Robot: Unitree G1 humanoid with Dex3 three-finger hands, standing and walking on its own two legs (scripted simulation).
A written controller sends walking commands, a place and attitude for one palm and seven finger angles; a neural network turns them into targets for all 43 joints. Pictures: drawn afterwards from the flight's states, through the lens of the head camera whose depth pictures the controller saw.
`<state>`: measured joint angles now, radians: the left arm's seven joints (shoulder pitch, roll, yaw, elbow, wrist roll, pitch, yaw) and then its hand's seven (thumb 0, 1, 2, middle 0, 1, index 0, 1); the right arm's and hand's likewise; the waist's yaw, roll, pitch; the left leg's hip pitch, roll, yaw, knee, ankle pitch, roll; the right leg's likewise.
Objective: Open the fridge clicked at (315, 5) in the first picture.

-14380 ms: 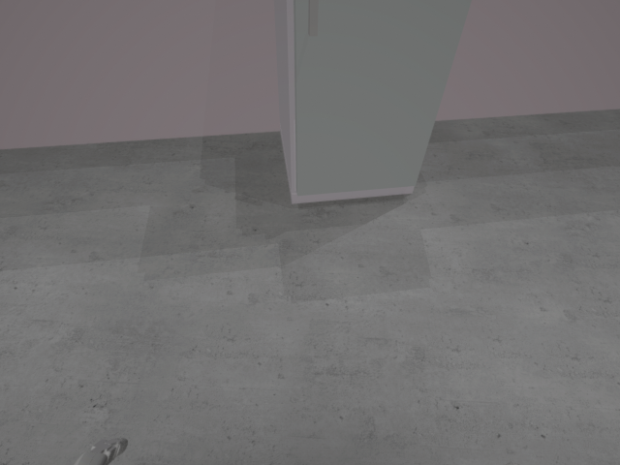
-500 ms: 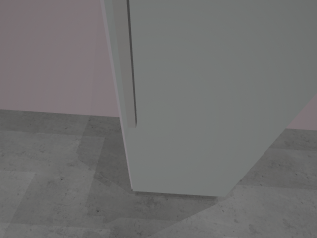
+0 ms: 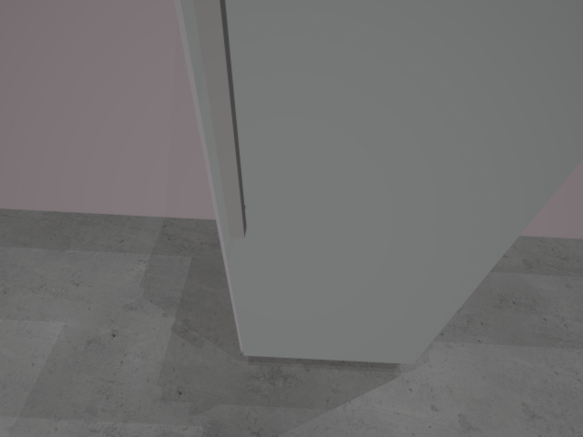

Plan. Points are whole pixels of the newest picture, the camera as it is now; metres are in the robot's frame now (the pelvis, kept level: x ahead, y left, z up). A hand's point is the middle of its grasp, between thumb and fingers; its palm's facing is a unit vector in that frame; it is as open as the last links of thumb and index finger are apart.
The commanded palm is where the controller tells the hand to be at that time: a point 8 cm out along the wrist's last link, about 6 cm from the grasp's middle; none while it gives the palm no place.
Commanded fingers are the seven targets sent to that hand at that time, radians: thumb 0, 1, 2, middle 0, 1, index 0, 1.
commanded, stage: raise the hand to about handle height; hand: left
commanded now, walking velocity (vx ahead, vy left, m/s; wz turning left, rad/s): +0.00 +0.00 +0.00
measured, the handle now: (229, 123) +0.44 +0.12 +0.22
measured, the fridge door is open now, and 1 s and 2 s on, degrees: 0 0 0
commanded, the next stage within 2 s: none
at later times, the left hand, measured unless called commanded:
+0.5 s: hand out of the picture +0.13 +0.18 -0.04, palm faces +0.08 -1.00 +0.02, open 8.5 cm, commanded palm +0.12 +0.25 +0.00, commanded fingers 0.00 0.39 0.68 -0.24 -0.63 -0.24 -0.63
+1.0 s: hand (101, 341) +0.20 +0.23 +0.08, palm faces +0.10 -0.99 -0.07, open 11.6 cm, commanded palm +0.16 +0.28 +0.08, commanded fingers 0.00 -0.20 0.43 -0.28 -1.00 -0.28 -1.00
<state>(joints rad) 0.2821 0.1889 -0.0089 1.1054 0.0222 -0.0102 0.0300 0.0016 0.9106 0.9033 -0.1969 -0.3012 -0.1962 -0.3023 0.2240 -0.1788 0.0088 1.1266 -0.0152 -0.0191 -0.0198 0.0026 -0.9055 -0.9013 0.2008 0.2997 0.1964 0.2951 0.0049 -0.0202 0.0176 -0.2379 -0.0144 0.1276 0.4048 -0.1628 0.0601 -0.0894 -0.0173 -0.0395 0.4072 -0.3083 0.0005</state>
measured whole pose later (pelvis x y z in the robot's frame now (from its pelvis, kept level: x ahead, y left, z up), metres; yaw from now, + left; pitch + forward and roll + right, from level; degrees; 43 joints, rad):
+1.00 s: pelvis -0.01 -0.02 -0.03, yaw +2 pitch +5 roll -1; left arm 0.33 0.32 0.38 -0.05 -0.40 -0.24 -0.37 0.00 0.03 0.53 -0.26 -0.86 -0.26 -0.86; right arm 0.32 -0.25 0.02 0.62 0.06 -0.27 -0.07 0.01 -0.90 -0.90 0.20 0.30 0.20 0.30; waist 0.01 0.04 -0.08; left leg -0.54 0.04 0.07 0.74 -0.29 0.04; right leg -0.36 0.02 -0.06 0.71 -0.44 -0.02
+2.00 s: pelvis -0.04 -0.03 -0.01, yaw +3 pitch -3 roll -1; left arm -0.09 0.48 0.46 0.11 -0.35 0.13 -0.45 -0.01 -0.50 0.30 -0.30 -1.20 -0.30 -1.20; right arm 0.24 -0.28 0.08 0.63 0.09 -0.26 -0.11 0.01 -0.90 -0.90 0.20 0.30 0.20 0.30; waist 0.04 0.06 -0.01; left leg -0.29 0.01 0.03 0.50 -0.15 0.03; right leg -0.11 0.03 -0.09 0.47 -0.30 -0.04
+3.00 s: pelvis -0.02 -0.03 -0.01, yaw +3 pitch -2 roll -1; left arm -0.26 0.41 0.34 0.20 -0.30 0.18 -0.34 -0.01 -0.50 0.30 -0.30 -1.20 -0.30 -1.20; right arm 0.20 -0.26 0.08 0.63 0.10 -0.16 -0.12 0.01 -0.90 -0.90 0.20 0.30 0.20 0.30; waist 0.03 0.05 -0.01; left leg -0.30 0.00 0.03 0.49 -0.16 0.03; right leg -0.12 0.03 -0.08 0.47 -0.32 -0.04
